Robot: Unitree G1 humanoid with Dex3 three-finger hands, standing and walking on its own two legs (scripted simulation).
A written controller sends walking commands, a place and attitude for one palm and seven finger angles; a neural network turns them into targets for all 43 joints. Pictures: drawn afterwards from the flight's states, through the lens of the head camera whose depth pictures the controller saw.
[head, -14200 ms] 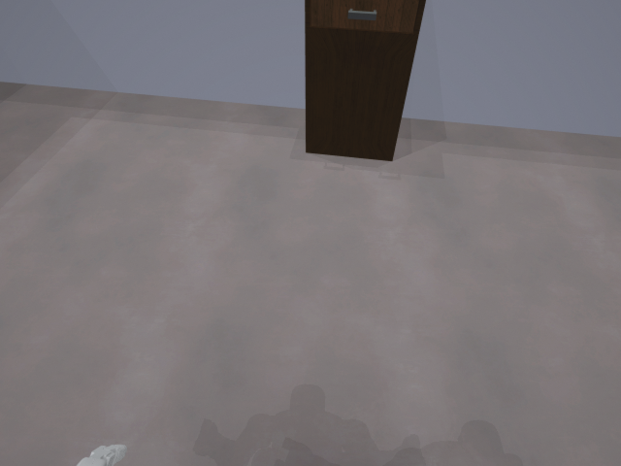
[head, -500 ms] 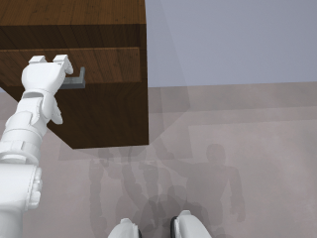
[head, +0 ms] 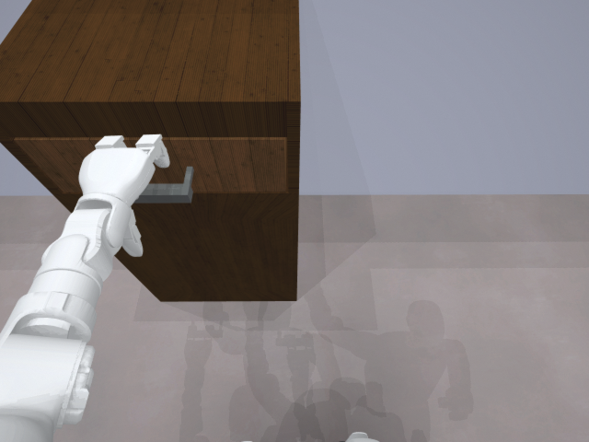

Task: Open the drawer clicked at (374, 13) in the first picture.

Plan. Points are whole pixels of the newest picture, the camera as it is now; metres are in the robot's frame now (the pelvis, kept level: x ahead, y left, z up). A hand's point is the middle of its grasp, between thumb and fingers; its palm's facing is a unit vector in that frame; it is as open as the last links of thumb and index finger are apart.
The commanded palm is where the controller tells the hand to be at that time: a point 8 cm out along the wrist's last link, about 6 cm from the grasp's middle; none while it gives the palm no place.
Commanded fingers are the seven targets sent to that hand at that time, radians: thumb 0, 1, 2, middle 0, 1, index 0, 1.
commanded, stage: re-aim the fingers above the handle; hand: left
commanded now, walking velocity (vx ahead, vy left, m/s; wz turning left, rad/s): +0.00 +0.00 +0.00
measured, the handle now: (159, 183) +0.51 +0.23 -0.03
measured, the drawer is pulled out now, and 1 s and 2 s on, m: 0.00 0.00 0.00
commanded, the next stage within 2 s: none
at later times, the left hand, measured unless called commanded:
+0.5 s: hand (141, 190) +0.46 +0.23 +0.03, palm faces -0.06 -0.02 -1.00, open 13.8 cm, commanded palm +0.44 +0.24 +0.09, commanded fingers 0.00 -0.50 0.30 -0.30 -1.20 -0.30 -1.20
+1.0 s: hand (130, 195) +0.45 +0.25 +0.03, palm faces -0.07 +0.00 -1.00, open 13.8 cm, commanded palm +0.44 +0.24 +0.09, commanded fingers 0.00 -0.50 0.30 -0.30 -1.20 -0.30 -1.20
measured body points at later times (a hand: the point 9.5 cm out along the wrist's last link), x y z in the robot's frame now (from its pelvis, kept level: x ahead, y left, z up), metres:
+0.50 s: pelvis -0.01 -0.01 +0.00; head +0.09 -0.02 +0.44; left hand +0.45 +0.23 +0.09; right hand +0.01 -0.29 -0.13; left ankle -0.05 +0.09 -0.71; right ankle -0.01 -0.13 -0.71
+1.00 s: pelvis -0.02 -0.01 +0.00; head +0.08 -0.01 +0.44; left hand +0.45 +0.24 +0.09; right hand +0.01 -0.29 -0.13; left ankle -0.05 +0.09 -0.71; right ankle -0.01 -0.13 -0.71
